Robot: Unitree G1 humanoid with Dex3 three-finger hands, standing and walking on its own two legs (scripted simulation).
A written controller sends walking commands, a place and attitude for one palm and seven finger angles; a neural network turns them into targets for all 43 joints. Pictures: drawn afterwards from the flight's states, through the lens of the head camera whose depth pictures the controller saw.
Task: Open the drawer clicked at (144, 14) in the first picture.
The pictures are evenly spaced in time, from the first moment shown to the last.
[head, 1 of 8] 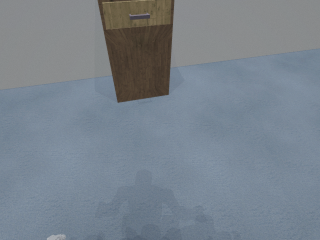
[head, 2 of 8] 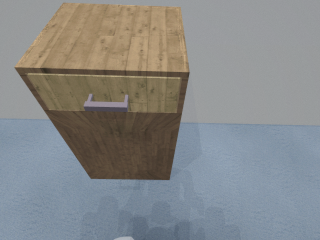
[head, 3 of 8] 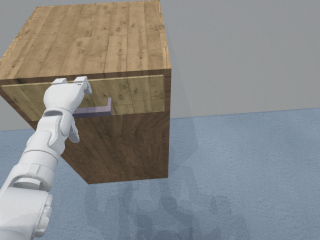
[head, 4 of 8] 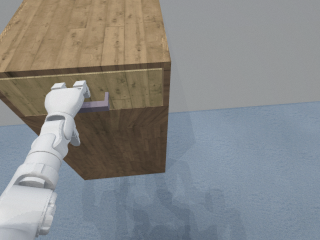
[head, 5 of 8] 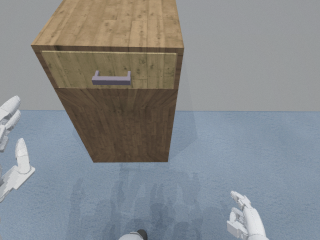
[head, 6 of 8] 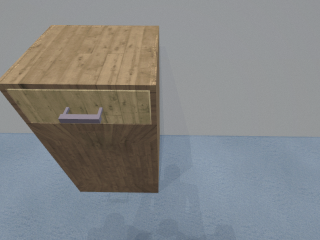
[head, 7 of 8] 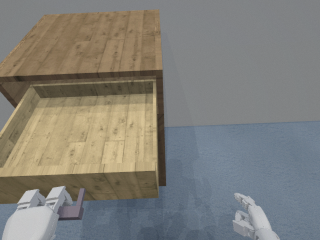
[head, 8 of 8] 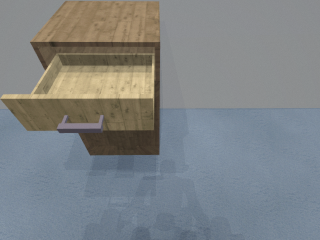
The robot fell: no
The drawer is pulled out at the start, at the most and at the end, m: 0.00 0.30 0.30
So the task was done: yes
